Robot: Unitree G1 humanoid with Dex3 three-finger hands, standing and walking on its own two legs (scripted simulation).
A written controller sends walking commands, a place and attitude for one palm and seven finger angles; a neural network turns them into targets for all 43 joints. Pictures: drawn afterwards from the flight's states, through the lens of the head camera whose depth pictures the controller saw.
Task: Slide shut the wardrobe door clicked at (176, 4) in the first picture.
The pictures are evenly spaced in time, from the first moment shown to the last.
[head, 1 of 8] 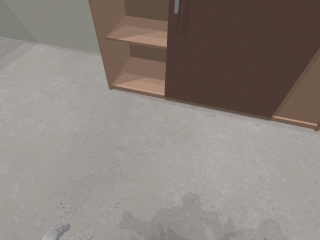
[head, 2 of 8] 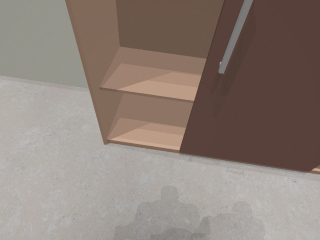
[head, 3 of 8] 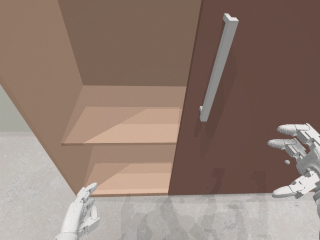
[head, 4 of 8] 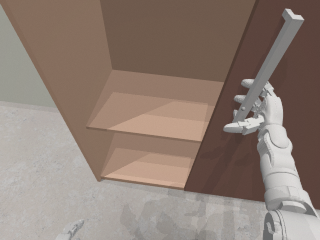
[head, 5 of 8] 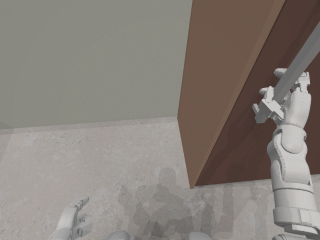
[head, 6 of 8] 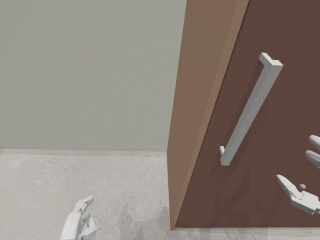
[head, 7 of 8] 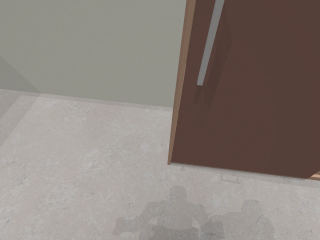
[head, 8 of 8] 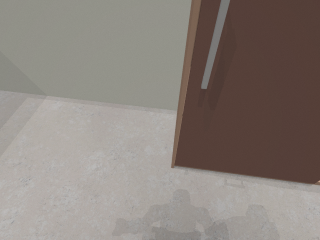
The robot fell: no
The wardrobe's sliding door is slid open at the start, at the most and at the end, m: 0.53 0.53 0.00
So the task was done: yes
